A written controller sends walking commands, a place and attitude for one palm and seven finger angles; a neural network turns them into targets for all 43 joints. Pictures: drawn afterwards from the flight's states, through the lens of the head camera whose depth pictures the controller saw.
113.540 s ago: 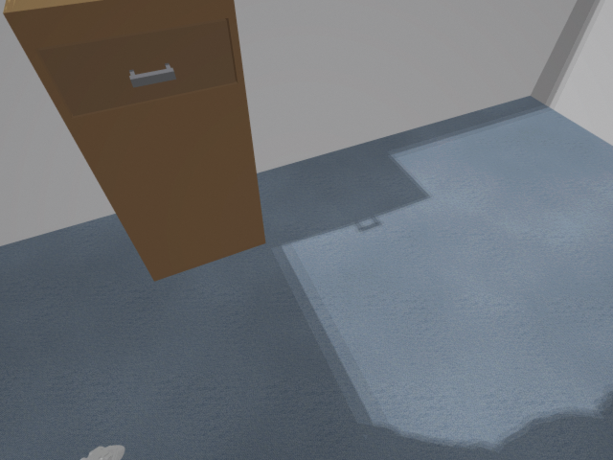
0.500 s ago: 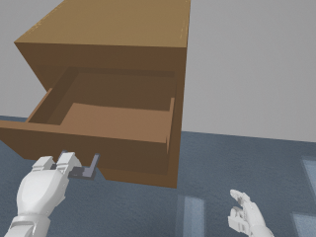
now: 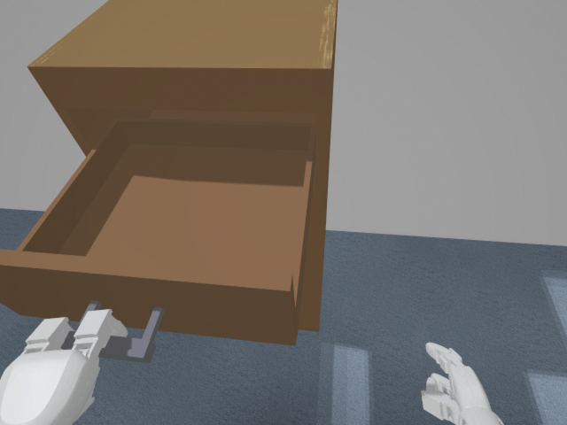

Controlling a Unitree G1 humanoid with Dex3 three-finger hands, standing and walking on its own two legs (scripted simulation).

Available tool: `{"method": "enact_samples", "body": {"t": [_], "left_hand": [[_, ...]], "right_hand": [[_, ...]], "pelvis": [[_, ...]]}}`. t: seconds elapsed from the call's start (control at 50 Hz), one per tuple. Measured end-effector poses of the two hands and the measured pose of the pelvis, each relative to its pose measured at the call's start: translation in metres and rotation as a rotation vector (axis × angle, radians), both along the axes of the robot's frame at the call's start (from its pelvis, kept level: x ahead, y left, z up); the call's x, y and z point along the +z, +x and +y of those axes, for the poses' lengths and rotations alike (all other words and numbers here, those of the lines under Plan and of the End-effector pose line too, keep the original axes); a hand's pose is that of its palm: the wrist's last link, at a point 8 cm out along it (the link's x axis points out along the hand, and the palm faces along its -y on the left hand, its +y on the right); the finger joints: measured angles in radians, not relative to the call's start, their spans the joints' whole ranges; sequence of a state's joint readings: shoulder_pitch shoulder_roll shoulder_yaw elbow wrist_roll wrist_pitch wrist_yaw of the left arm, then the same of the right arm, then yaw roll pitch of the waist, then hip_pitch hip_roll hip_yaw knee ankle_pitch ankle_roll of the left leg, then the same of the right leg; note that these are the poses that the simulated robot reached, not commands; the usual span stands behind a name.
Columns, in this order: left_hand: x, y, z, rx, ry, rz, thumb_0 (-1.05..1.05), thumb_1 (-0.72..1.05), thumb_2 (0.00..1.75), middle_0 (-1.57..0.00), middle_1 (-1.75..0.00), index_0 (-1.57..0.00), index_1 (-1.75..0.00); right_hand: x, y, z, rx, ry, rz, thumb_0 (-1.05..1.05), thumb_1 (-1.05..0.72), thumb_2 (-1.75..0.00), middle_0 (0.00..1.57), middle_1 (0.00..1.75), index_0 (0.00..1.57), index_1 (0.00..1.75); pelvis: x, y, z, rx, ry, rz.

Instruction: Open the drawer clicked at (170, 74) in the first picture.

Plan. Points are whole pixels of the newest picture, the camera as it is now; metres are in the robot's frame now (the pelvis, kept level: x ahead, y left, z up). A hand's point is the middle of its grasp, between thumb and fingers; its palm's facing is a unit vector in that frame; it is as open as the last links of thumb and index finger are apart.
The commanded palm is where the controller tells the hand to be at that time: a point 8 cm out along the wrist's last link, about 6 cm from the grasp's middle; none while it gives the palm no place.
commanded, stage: pull the drawer open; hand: left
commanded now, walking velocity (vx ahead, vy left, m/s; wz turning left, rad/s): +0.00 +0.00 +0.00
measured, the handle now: (116, 329) +0.21 +0.23 +0.08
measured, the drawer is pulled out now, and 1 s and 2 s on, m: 0.30 0.30 0.30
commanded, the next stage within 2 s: open the thumb to release the handle in 0.22 s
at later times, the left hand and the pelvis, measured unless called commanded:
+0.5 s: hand (65, 386) +0.15 +0.27 +0.06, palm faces +0.00 -0.04 -1.00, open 6.3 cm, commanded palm +0.11 +0.28 +0.10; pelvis -0.01 +0.00 +0.01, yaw +1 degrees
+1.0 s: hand (75, 382) +0.15 +0.26 +0.06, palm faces +0.05 -0.08 -1.00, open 13.3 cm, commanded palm +0.13 +0.26 +0.11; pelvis -0.01 +0.00 +0.00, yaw +2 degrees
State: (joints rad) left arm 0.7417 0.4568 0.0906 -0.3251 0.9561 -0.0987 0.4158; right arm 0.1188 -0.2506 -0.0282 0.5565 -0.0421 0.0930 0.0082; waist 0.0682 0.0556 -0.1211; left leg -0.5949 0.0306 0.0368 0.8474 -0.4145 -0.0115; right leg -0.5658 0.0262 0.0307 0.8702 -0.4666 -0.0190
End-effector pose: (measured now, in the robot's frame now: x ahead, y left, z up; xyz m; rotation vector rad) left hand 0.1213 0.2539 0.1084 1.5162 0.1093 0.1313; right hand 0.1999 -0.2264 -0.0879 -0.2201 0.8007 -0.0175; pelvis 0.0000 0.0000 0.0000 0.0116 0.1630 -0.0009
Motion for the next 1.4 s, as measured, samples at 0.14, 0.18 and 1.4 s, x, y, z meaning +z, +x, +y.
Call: {"method": "enact_samples", "body": {"t": [0.14, 0.18, 1.4], "left_hand": [[-0.002, 0.0, -0.001, 0.009, 0.0, -0.024, 0.01, 0.77, 0.85, -0.42, -1.35, -0.29, -1.33], [-0.001, 0.0, -0.001, 0.01, -0.003, -0.021, 0.01, 0.77, 0.85, -0.42, -1.35, -0.3, -1.33], [0.013, 0.02, 0.01, 0.011, -0.018, -0.008, 0.0, -0.49, 0.3, -0.32, -1.2, -0.37, -1.23]], "right_hand": [[0.001, -0.001, 0.014, 0.023, 0.019, -0.02, 0.01, -0.9, -0.9, 0.2, 0.29, 0.2, 0.3], [0.002, -0.001, 0.018, 0.025, 0.026, -0.024, 0.02, -0.9, -0.9, 0.2, 0.3, 0.2, 0.3], [0.012, 0.002, 0.022, 0.046, -0.02, -0.02, 0.01, -0.9, -0.9, 0.2, 0.3, 0.2, 0.3]], "pelvis": [[-0.001, -0.004, 0.001, 0.008, -0.003, -0.015], [-0.001, -0.005, 0.001, 0.009, -0.005, -0.022], [0.01, -0.004, 0.005, 0.033, -0.016, -0.061]]}}
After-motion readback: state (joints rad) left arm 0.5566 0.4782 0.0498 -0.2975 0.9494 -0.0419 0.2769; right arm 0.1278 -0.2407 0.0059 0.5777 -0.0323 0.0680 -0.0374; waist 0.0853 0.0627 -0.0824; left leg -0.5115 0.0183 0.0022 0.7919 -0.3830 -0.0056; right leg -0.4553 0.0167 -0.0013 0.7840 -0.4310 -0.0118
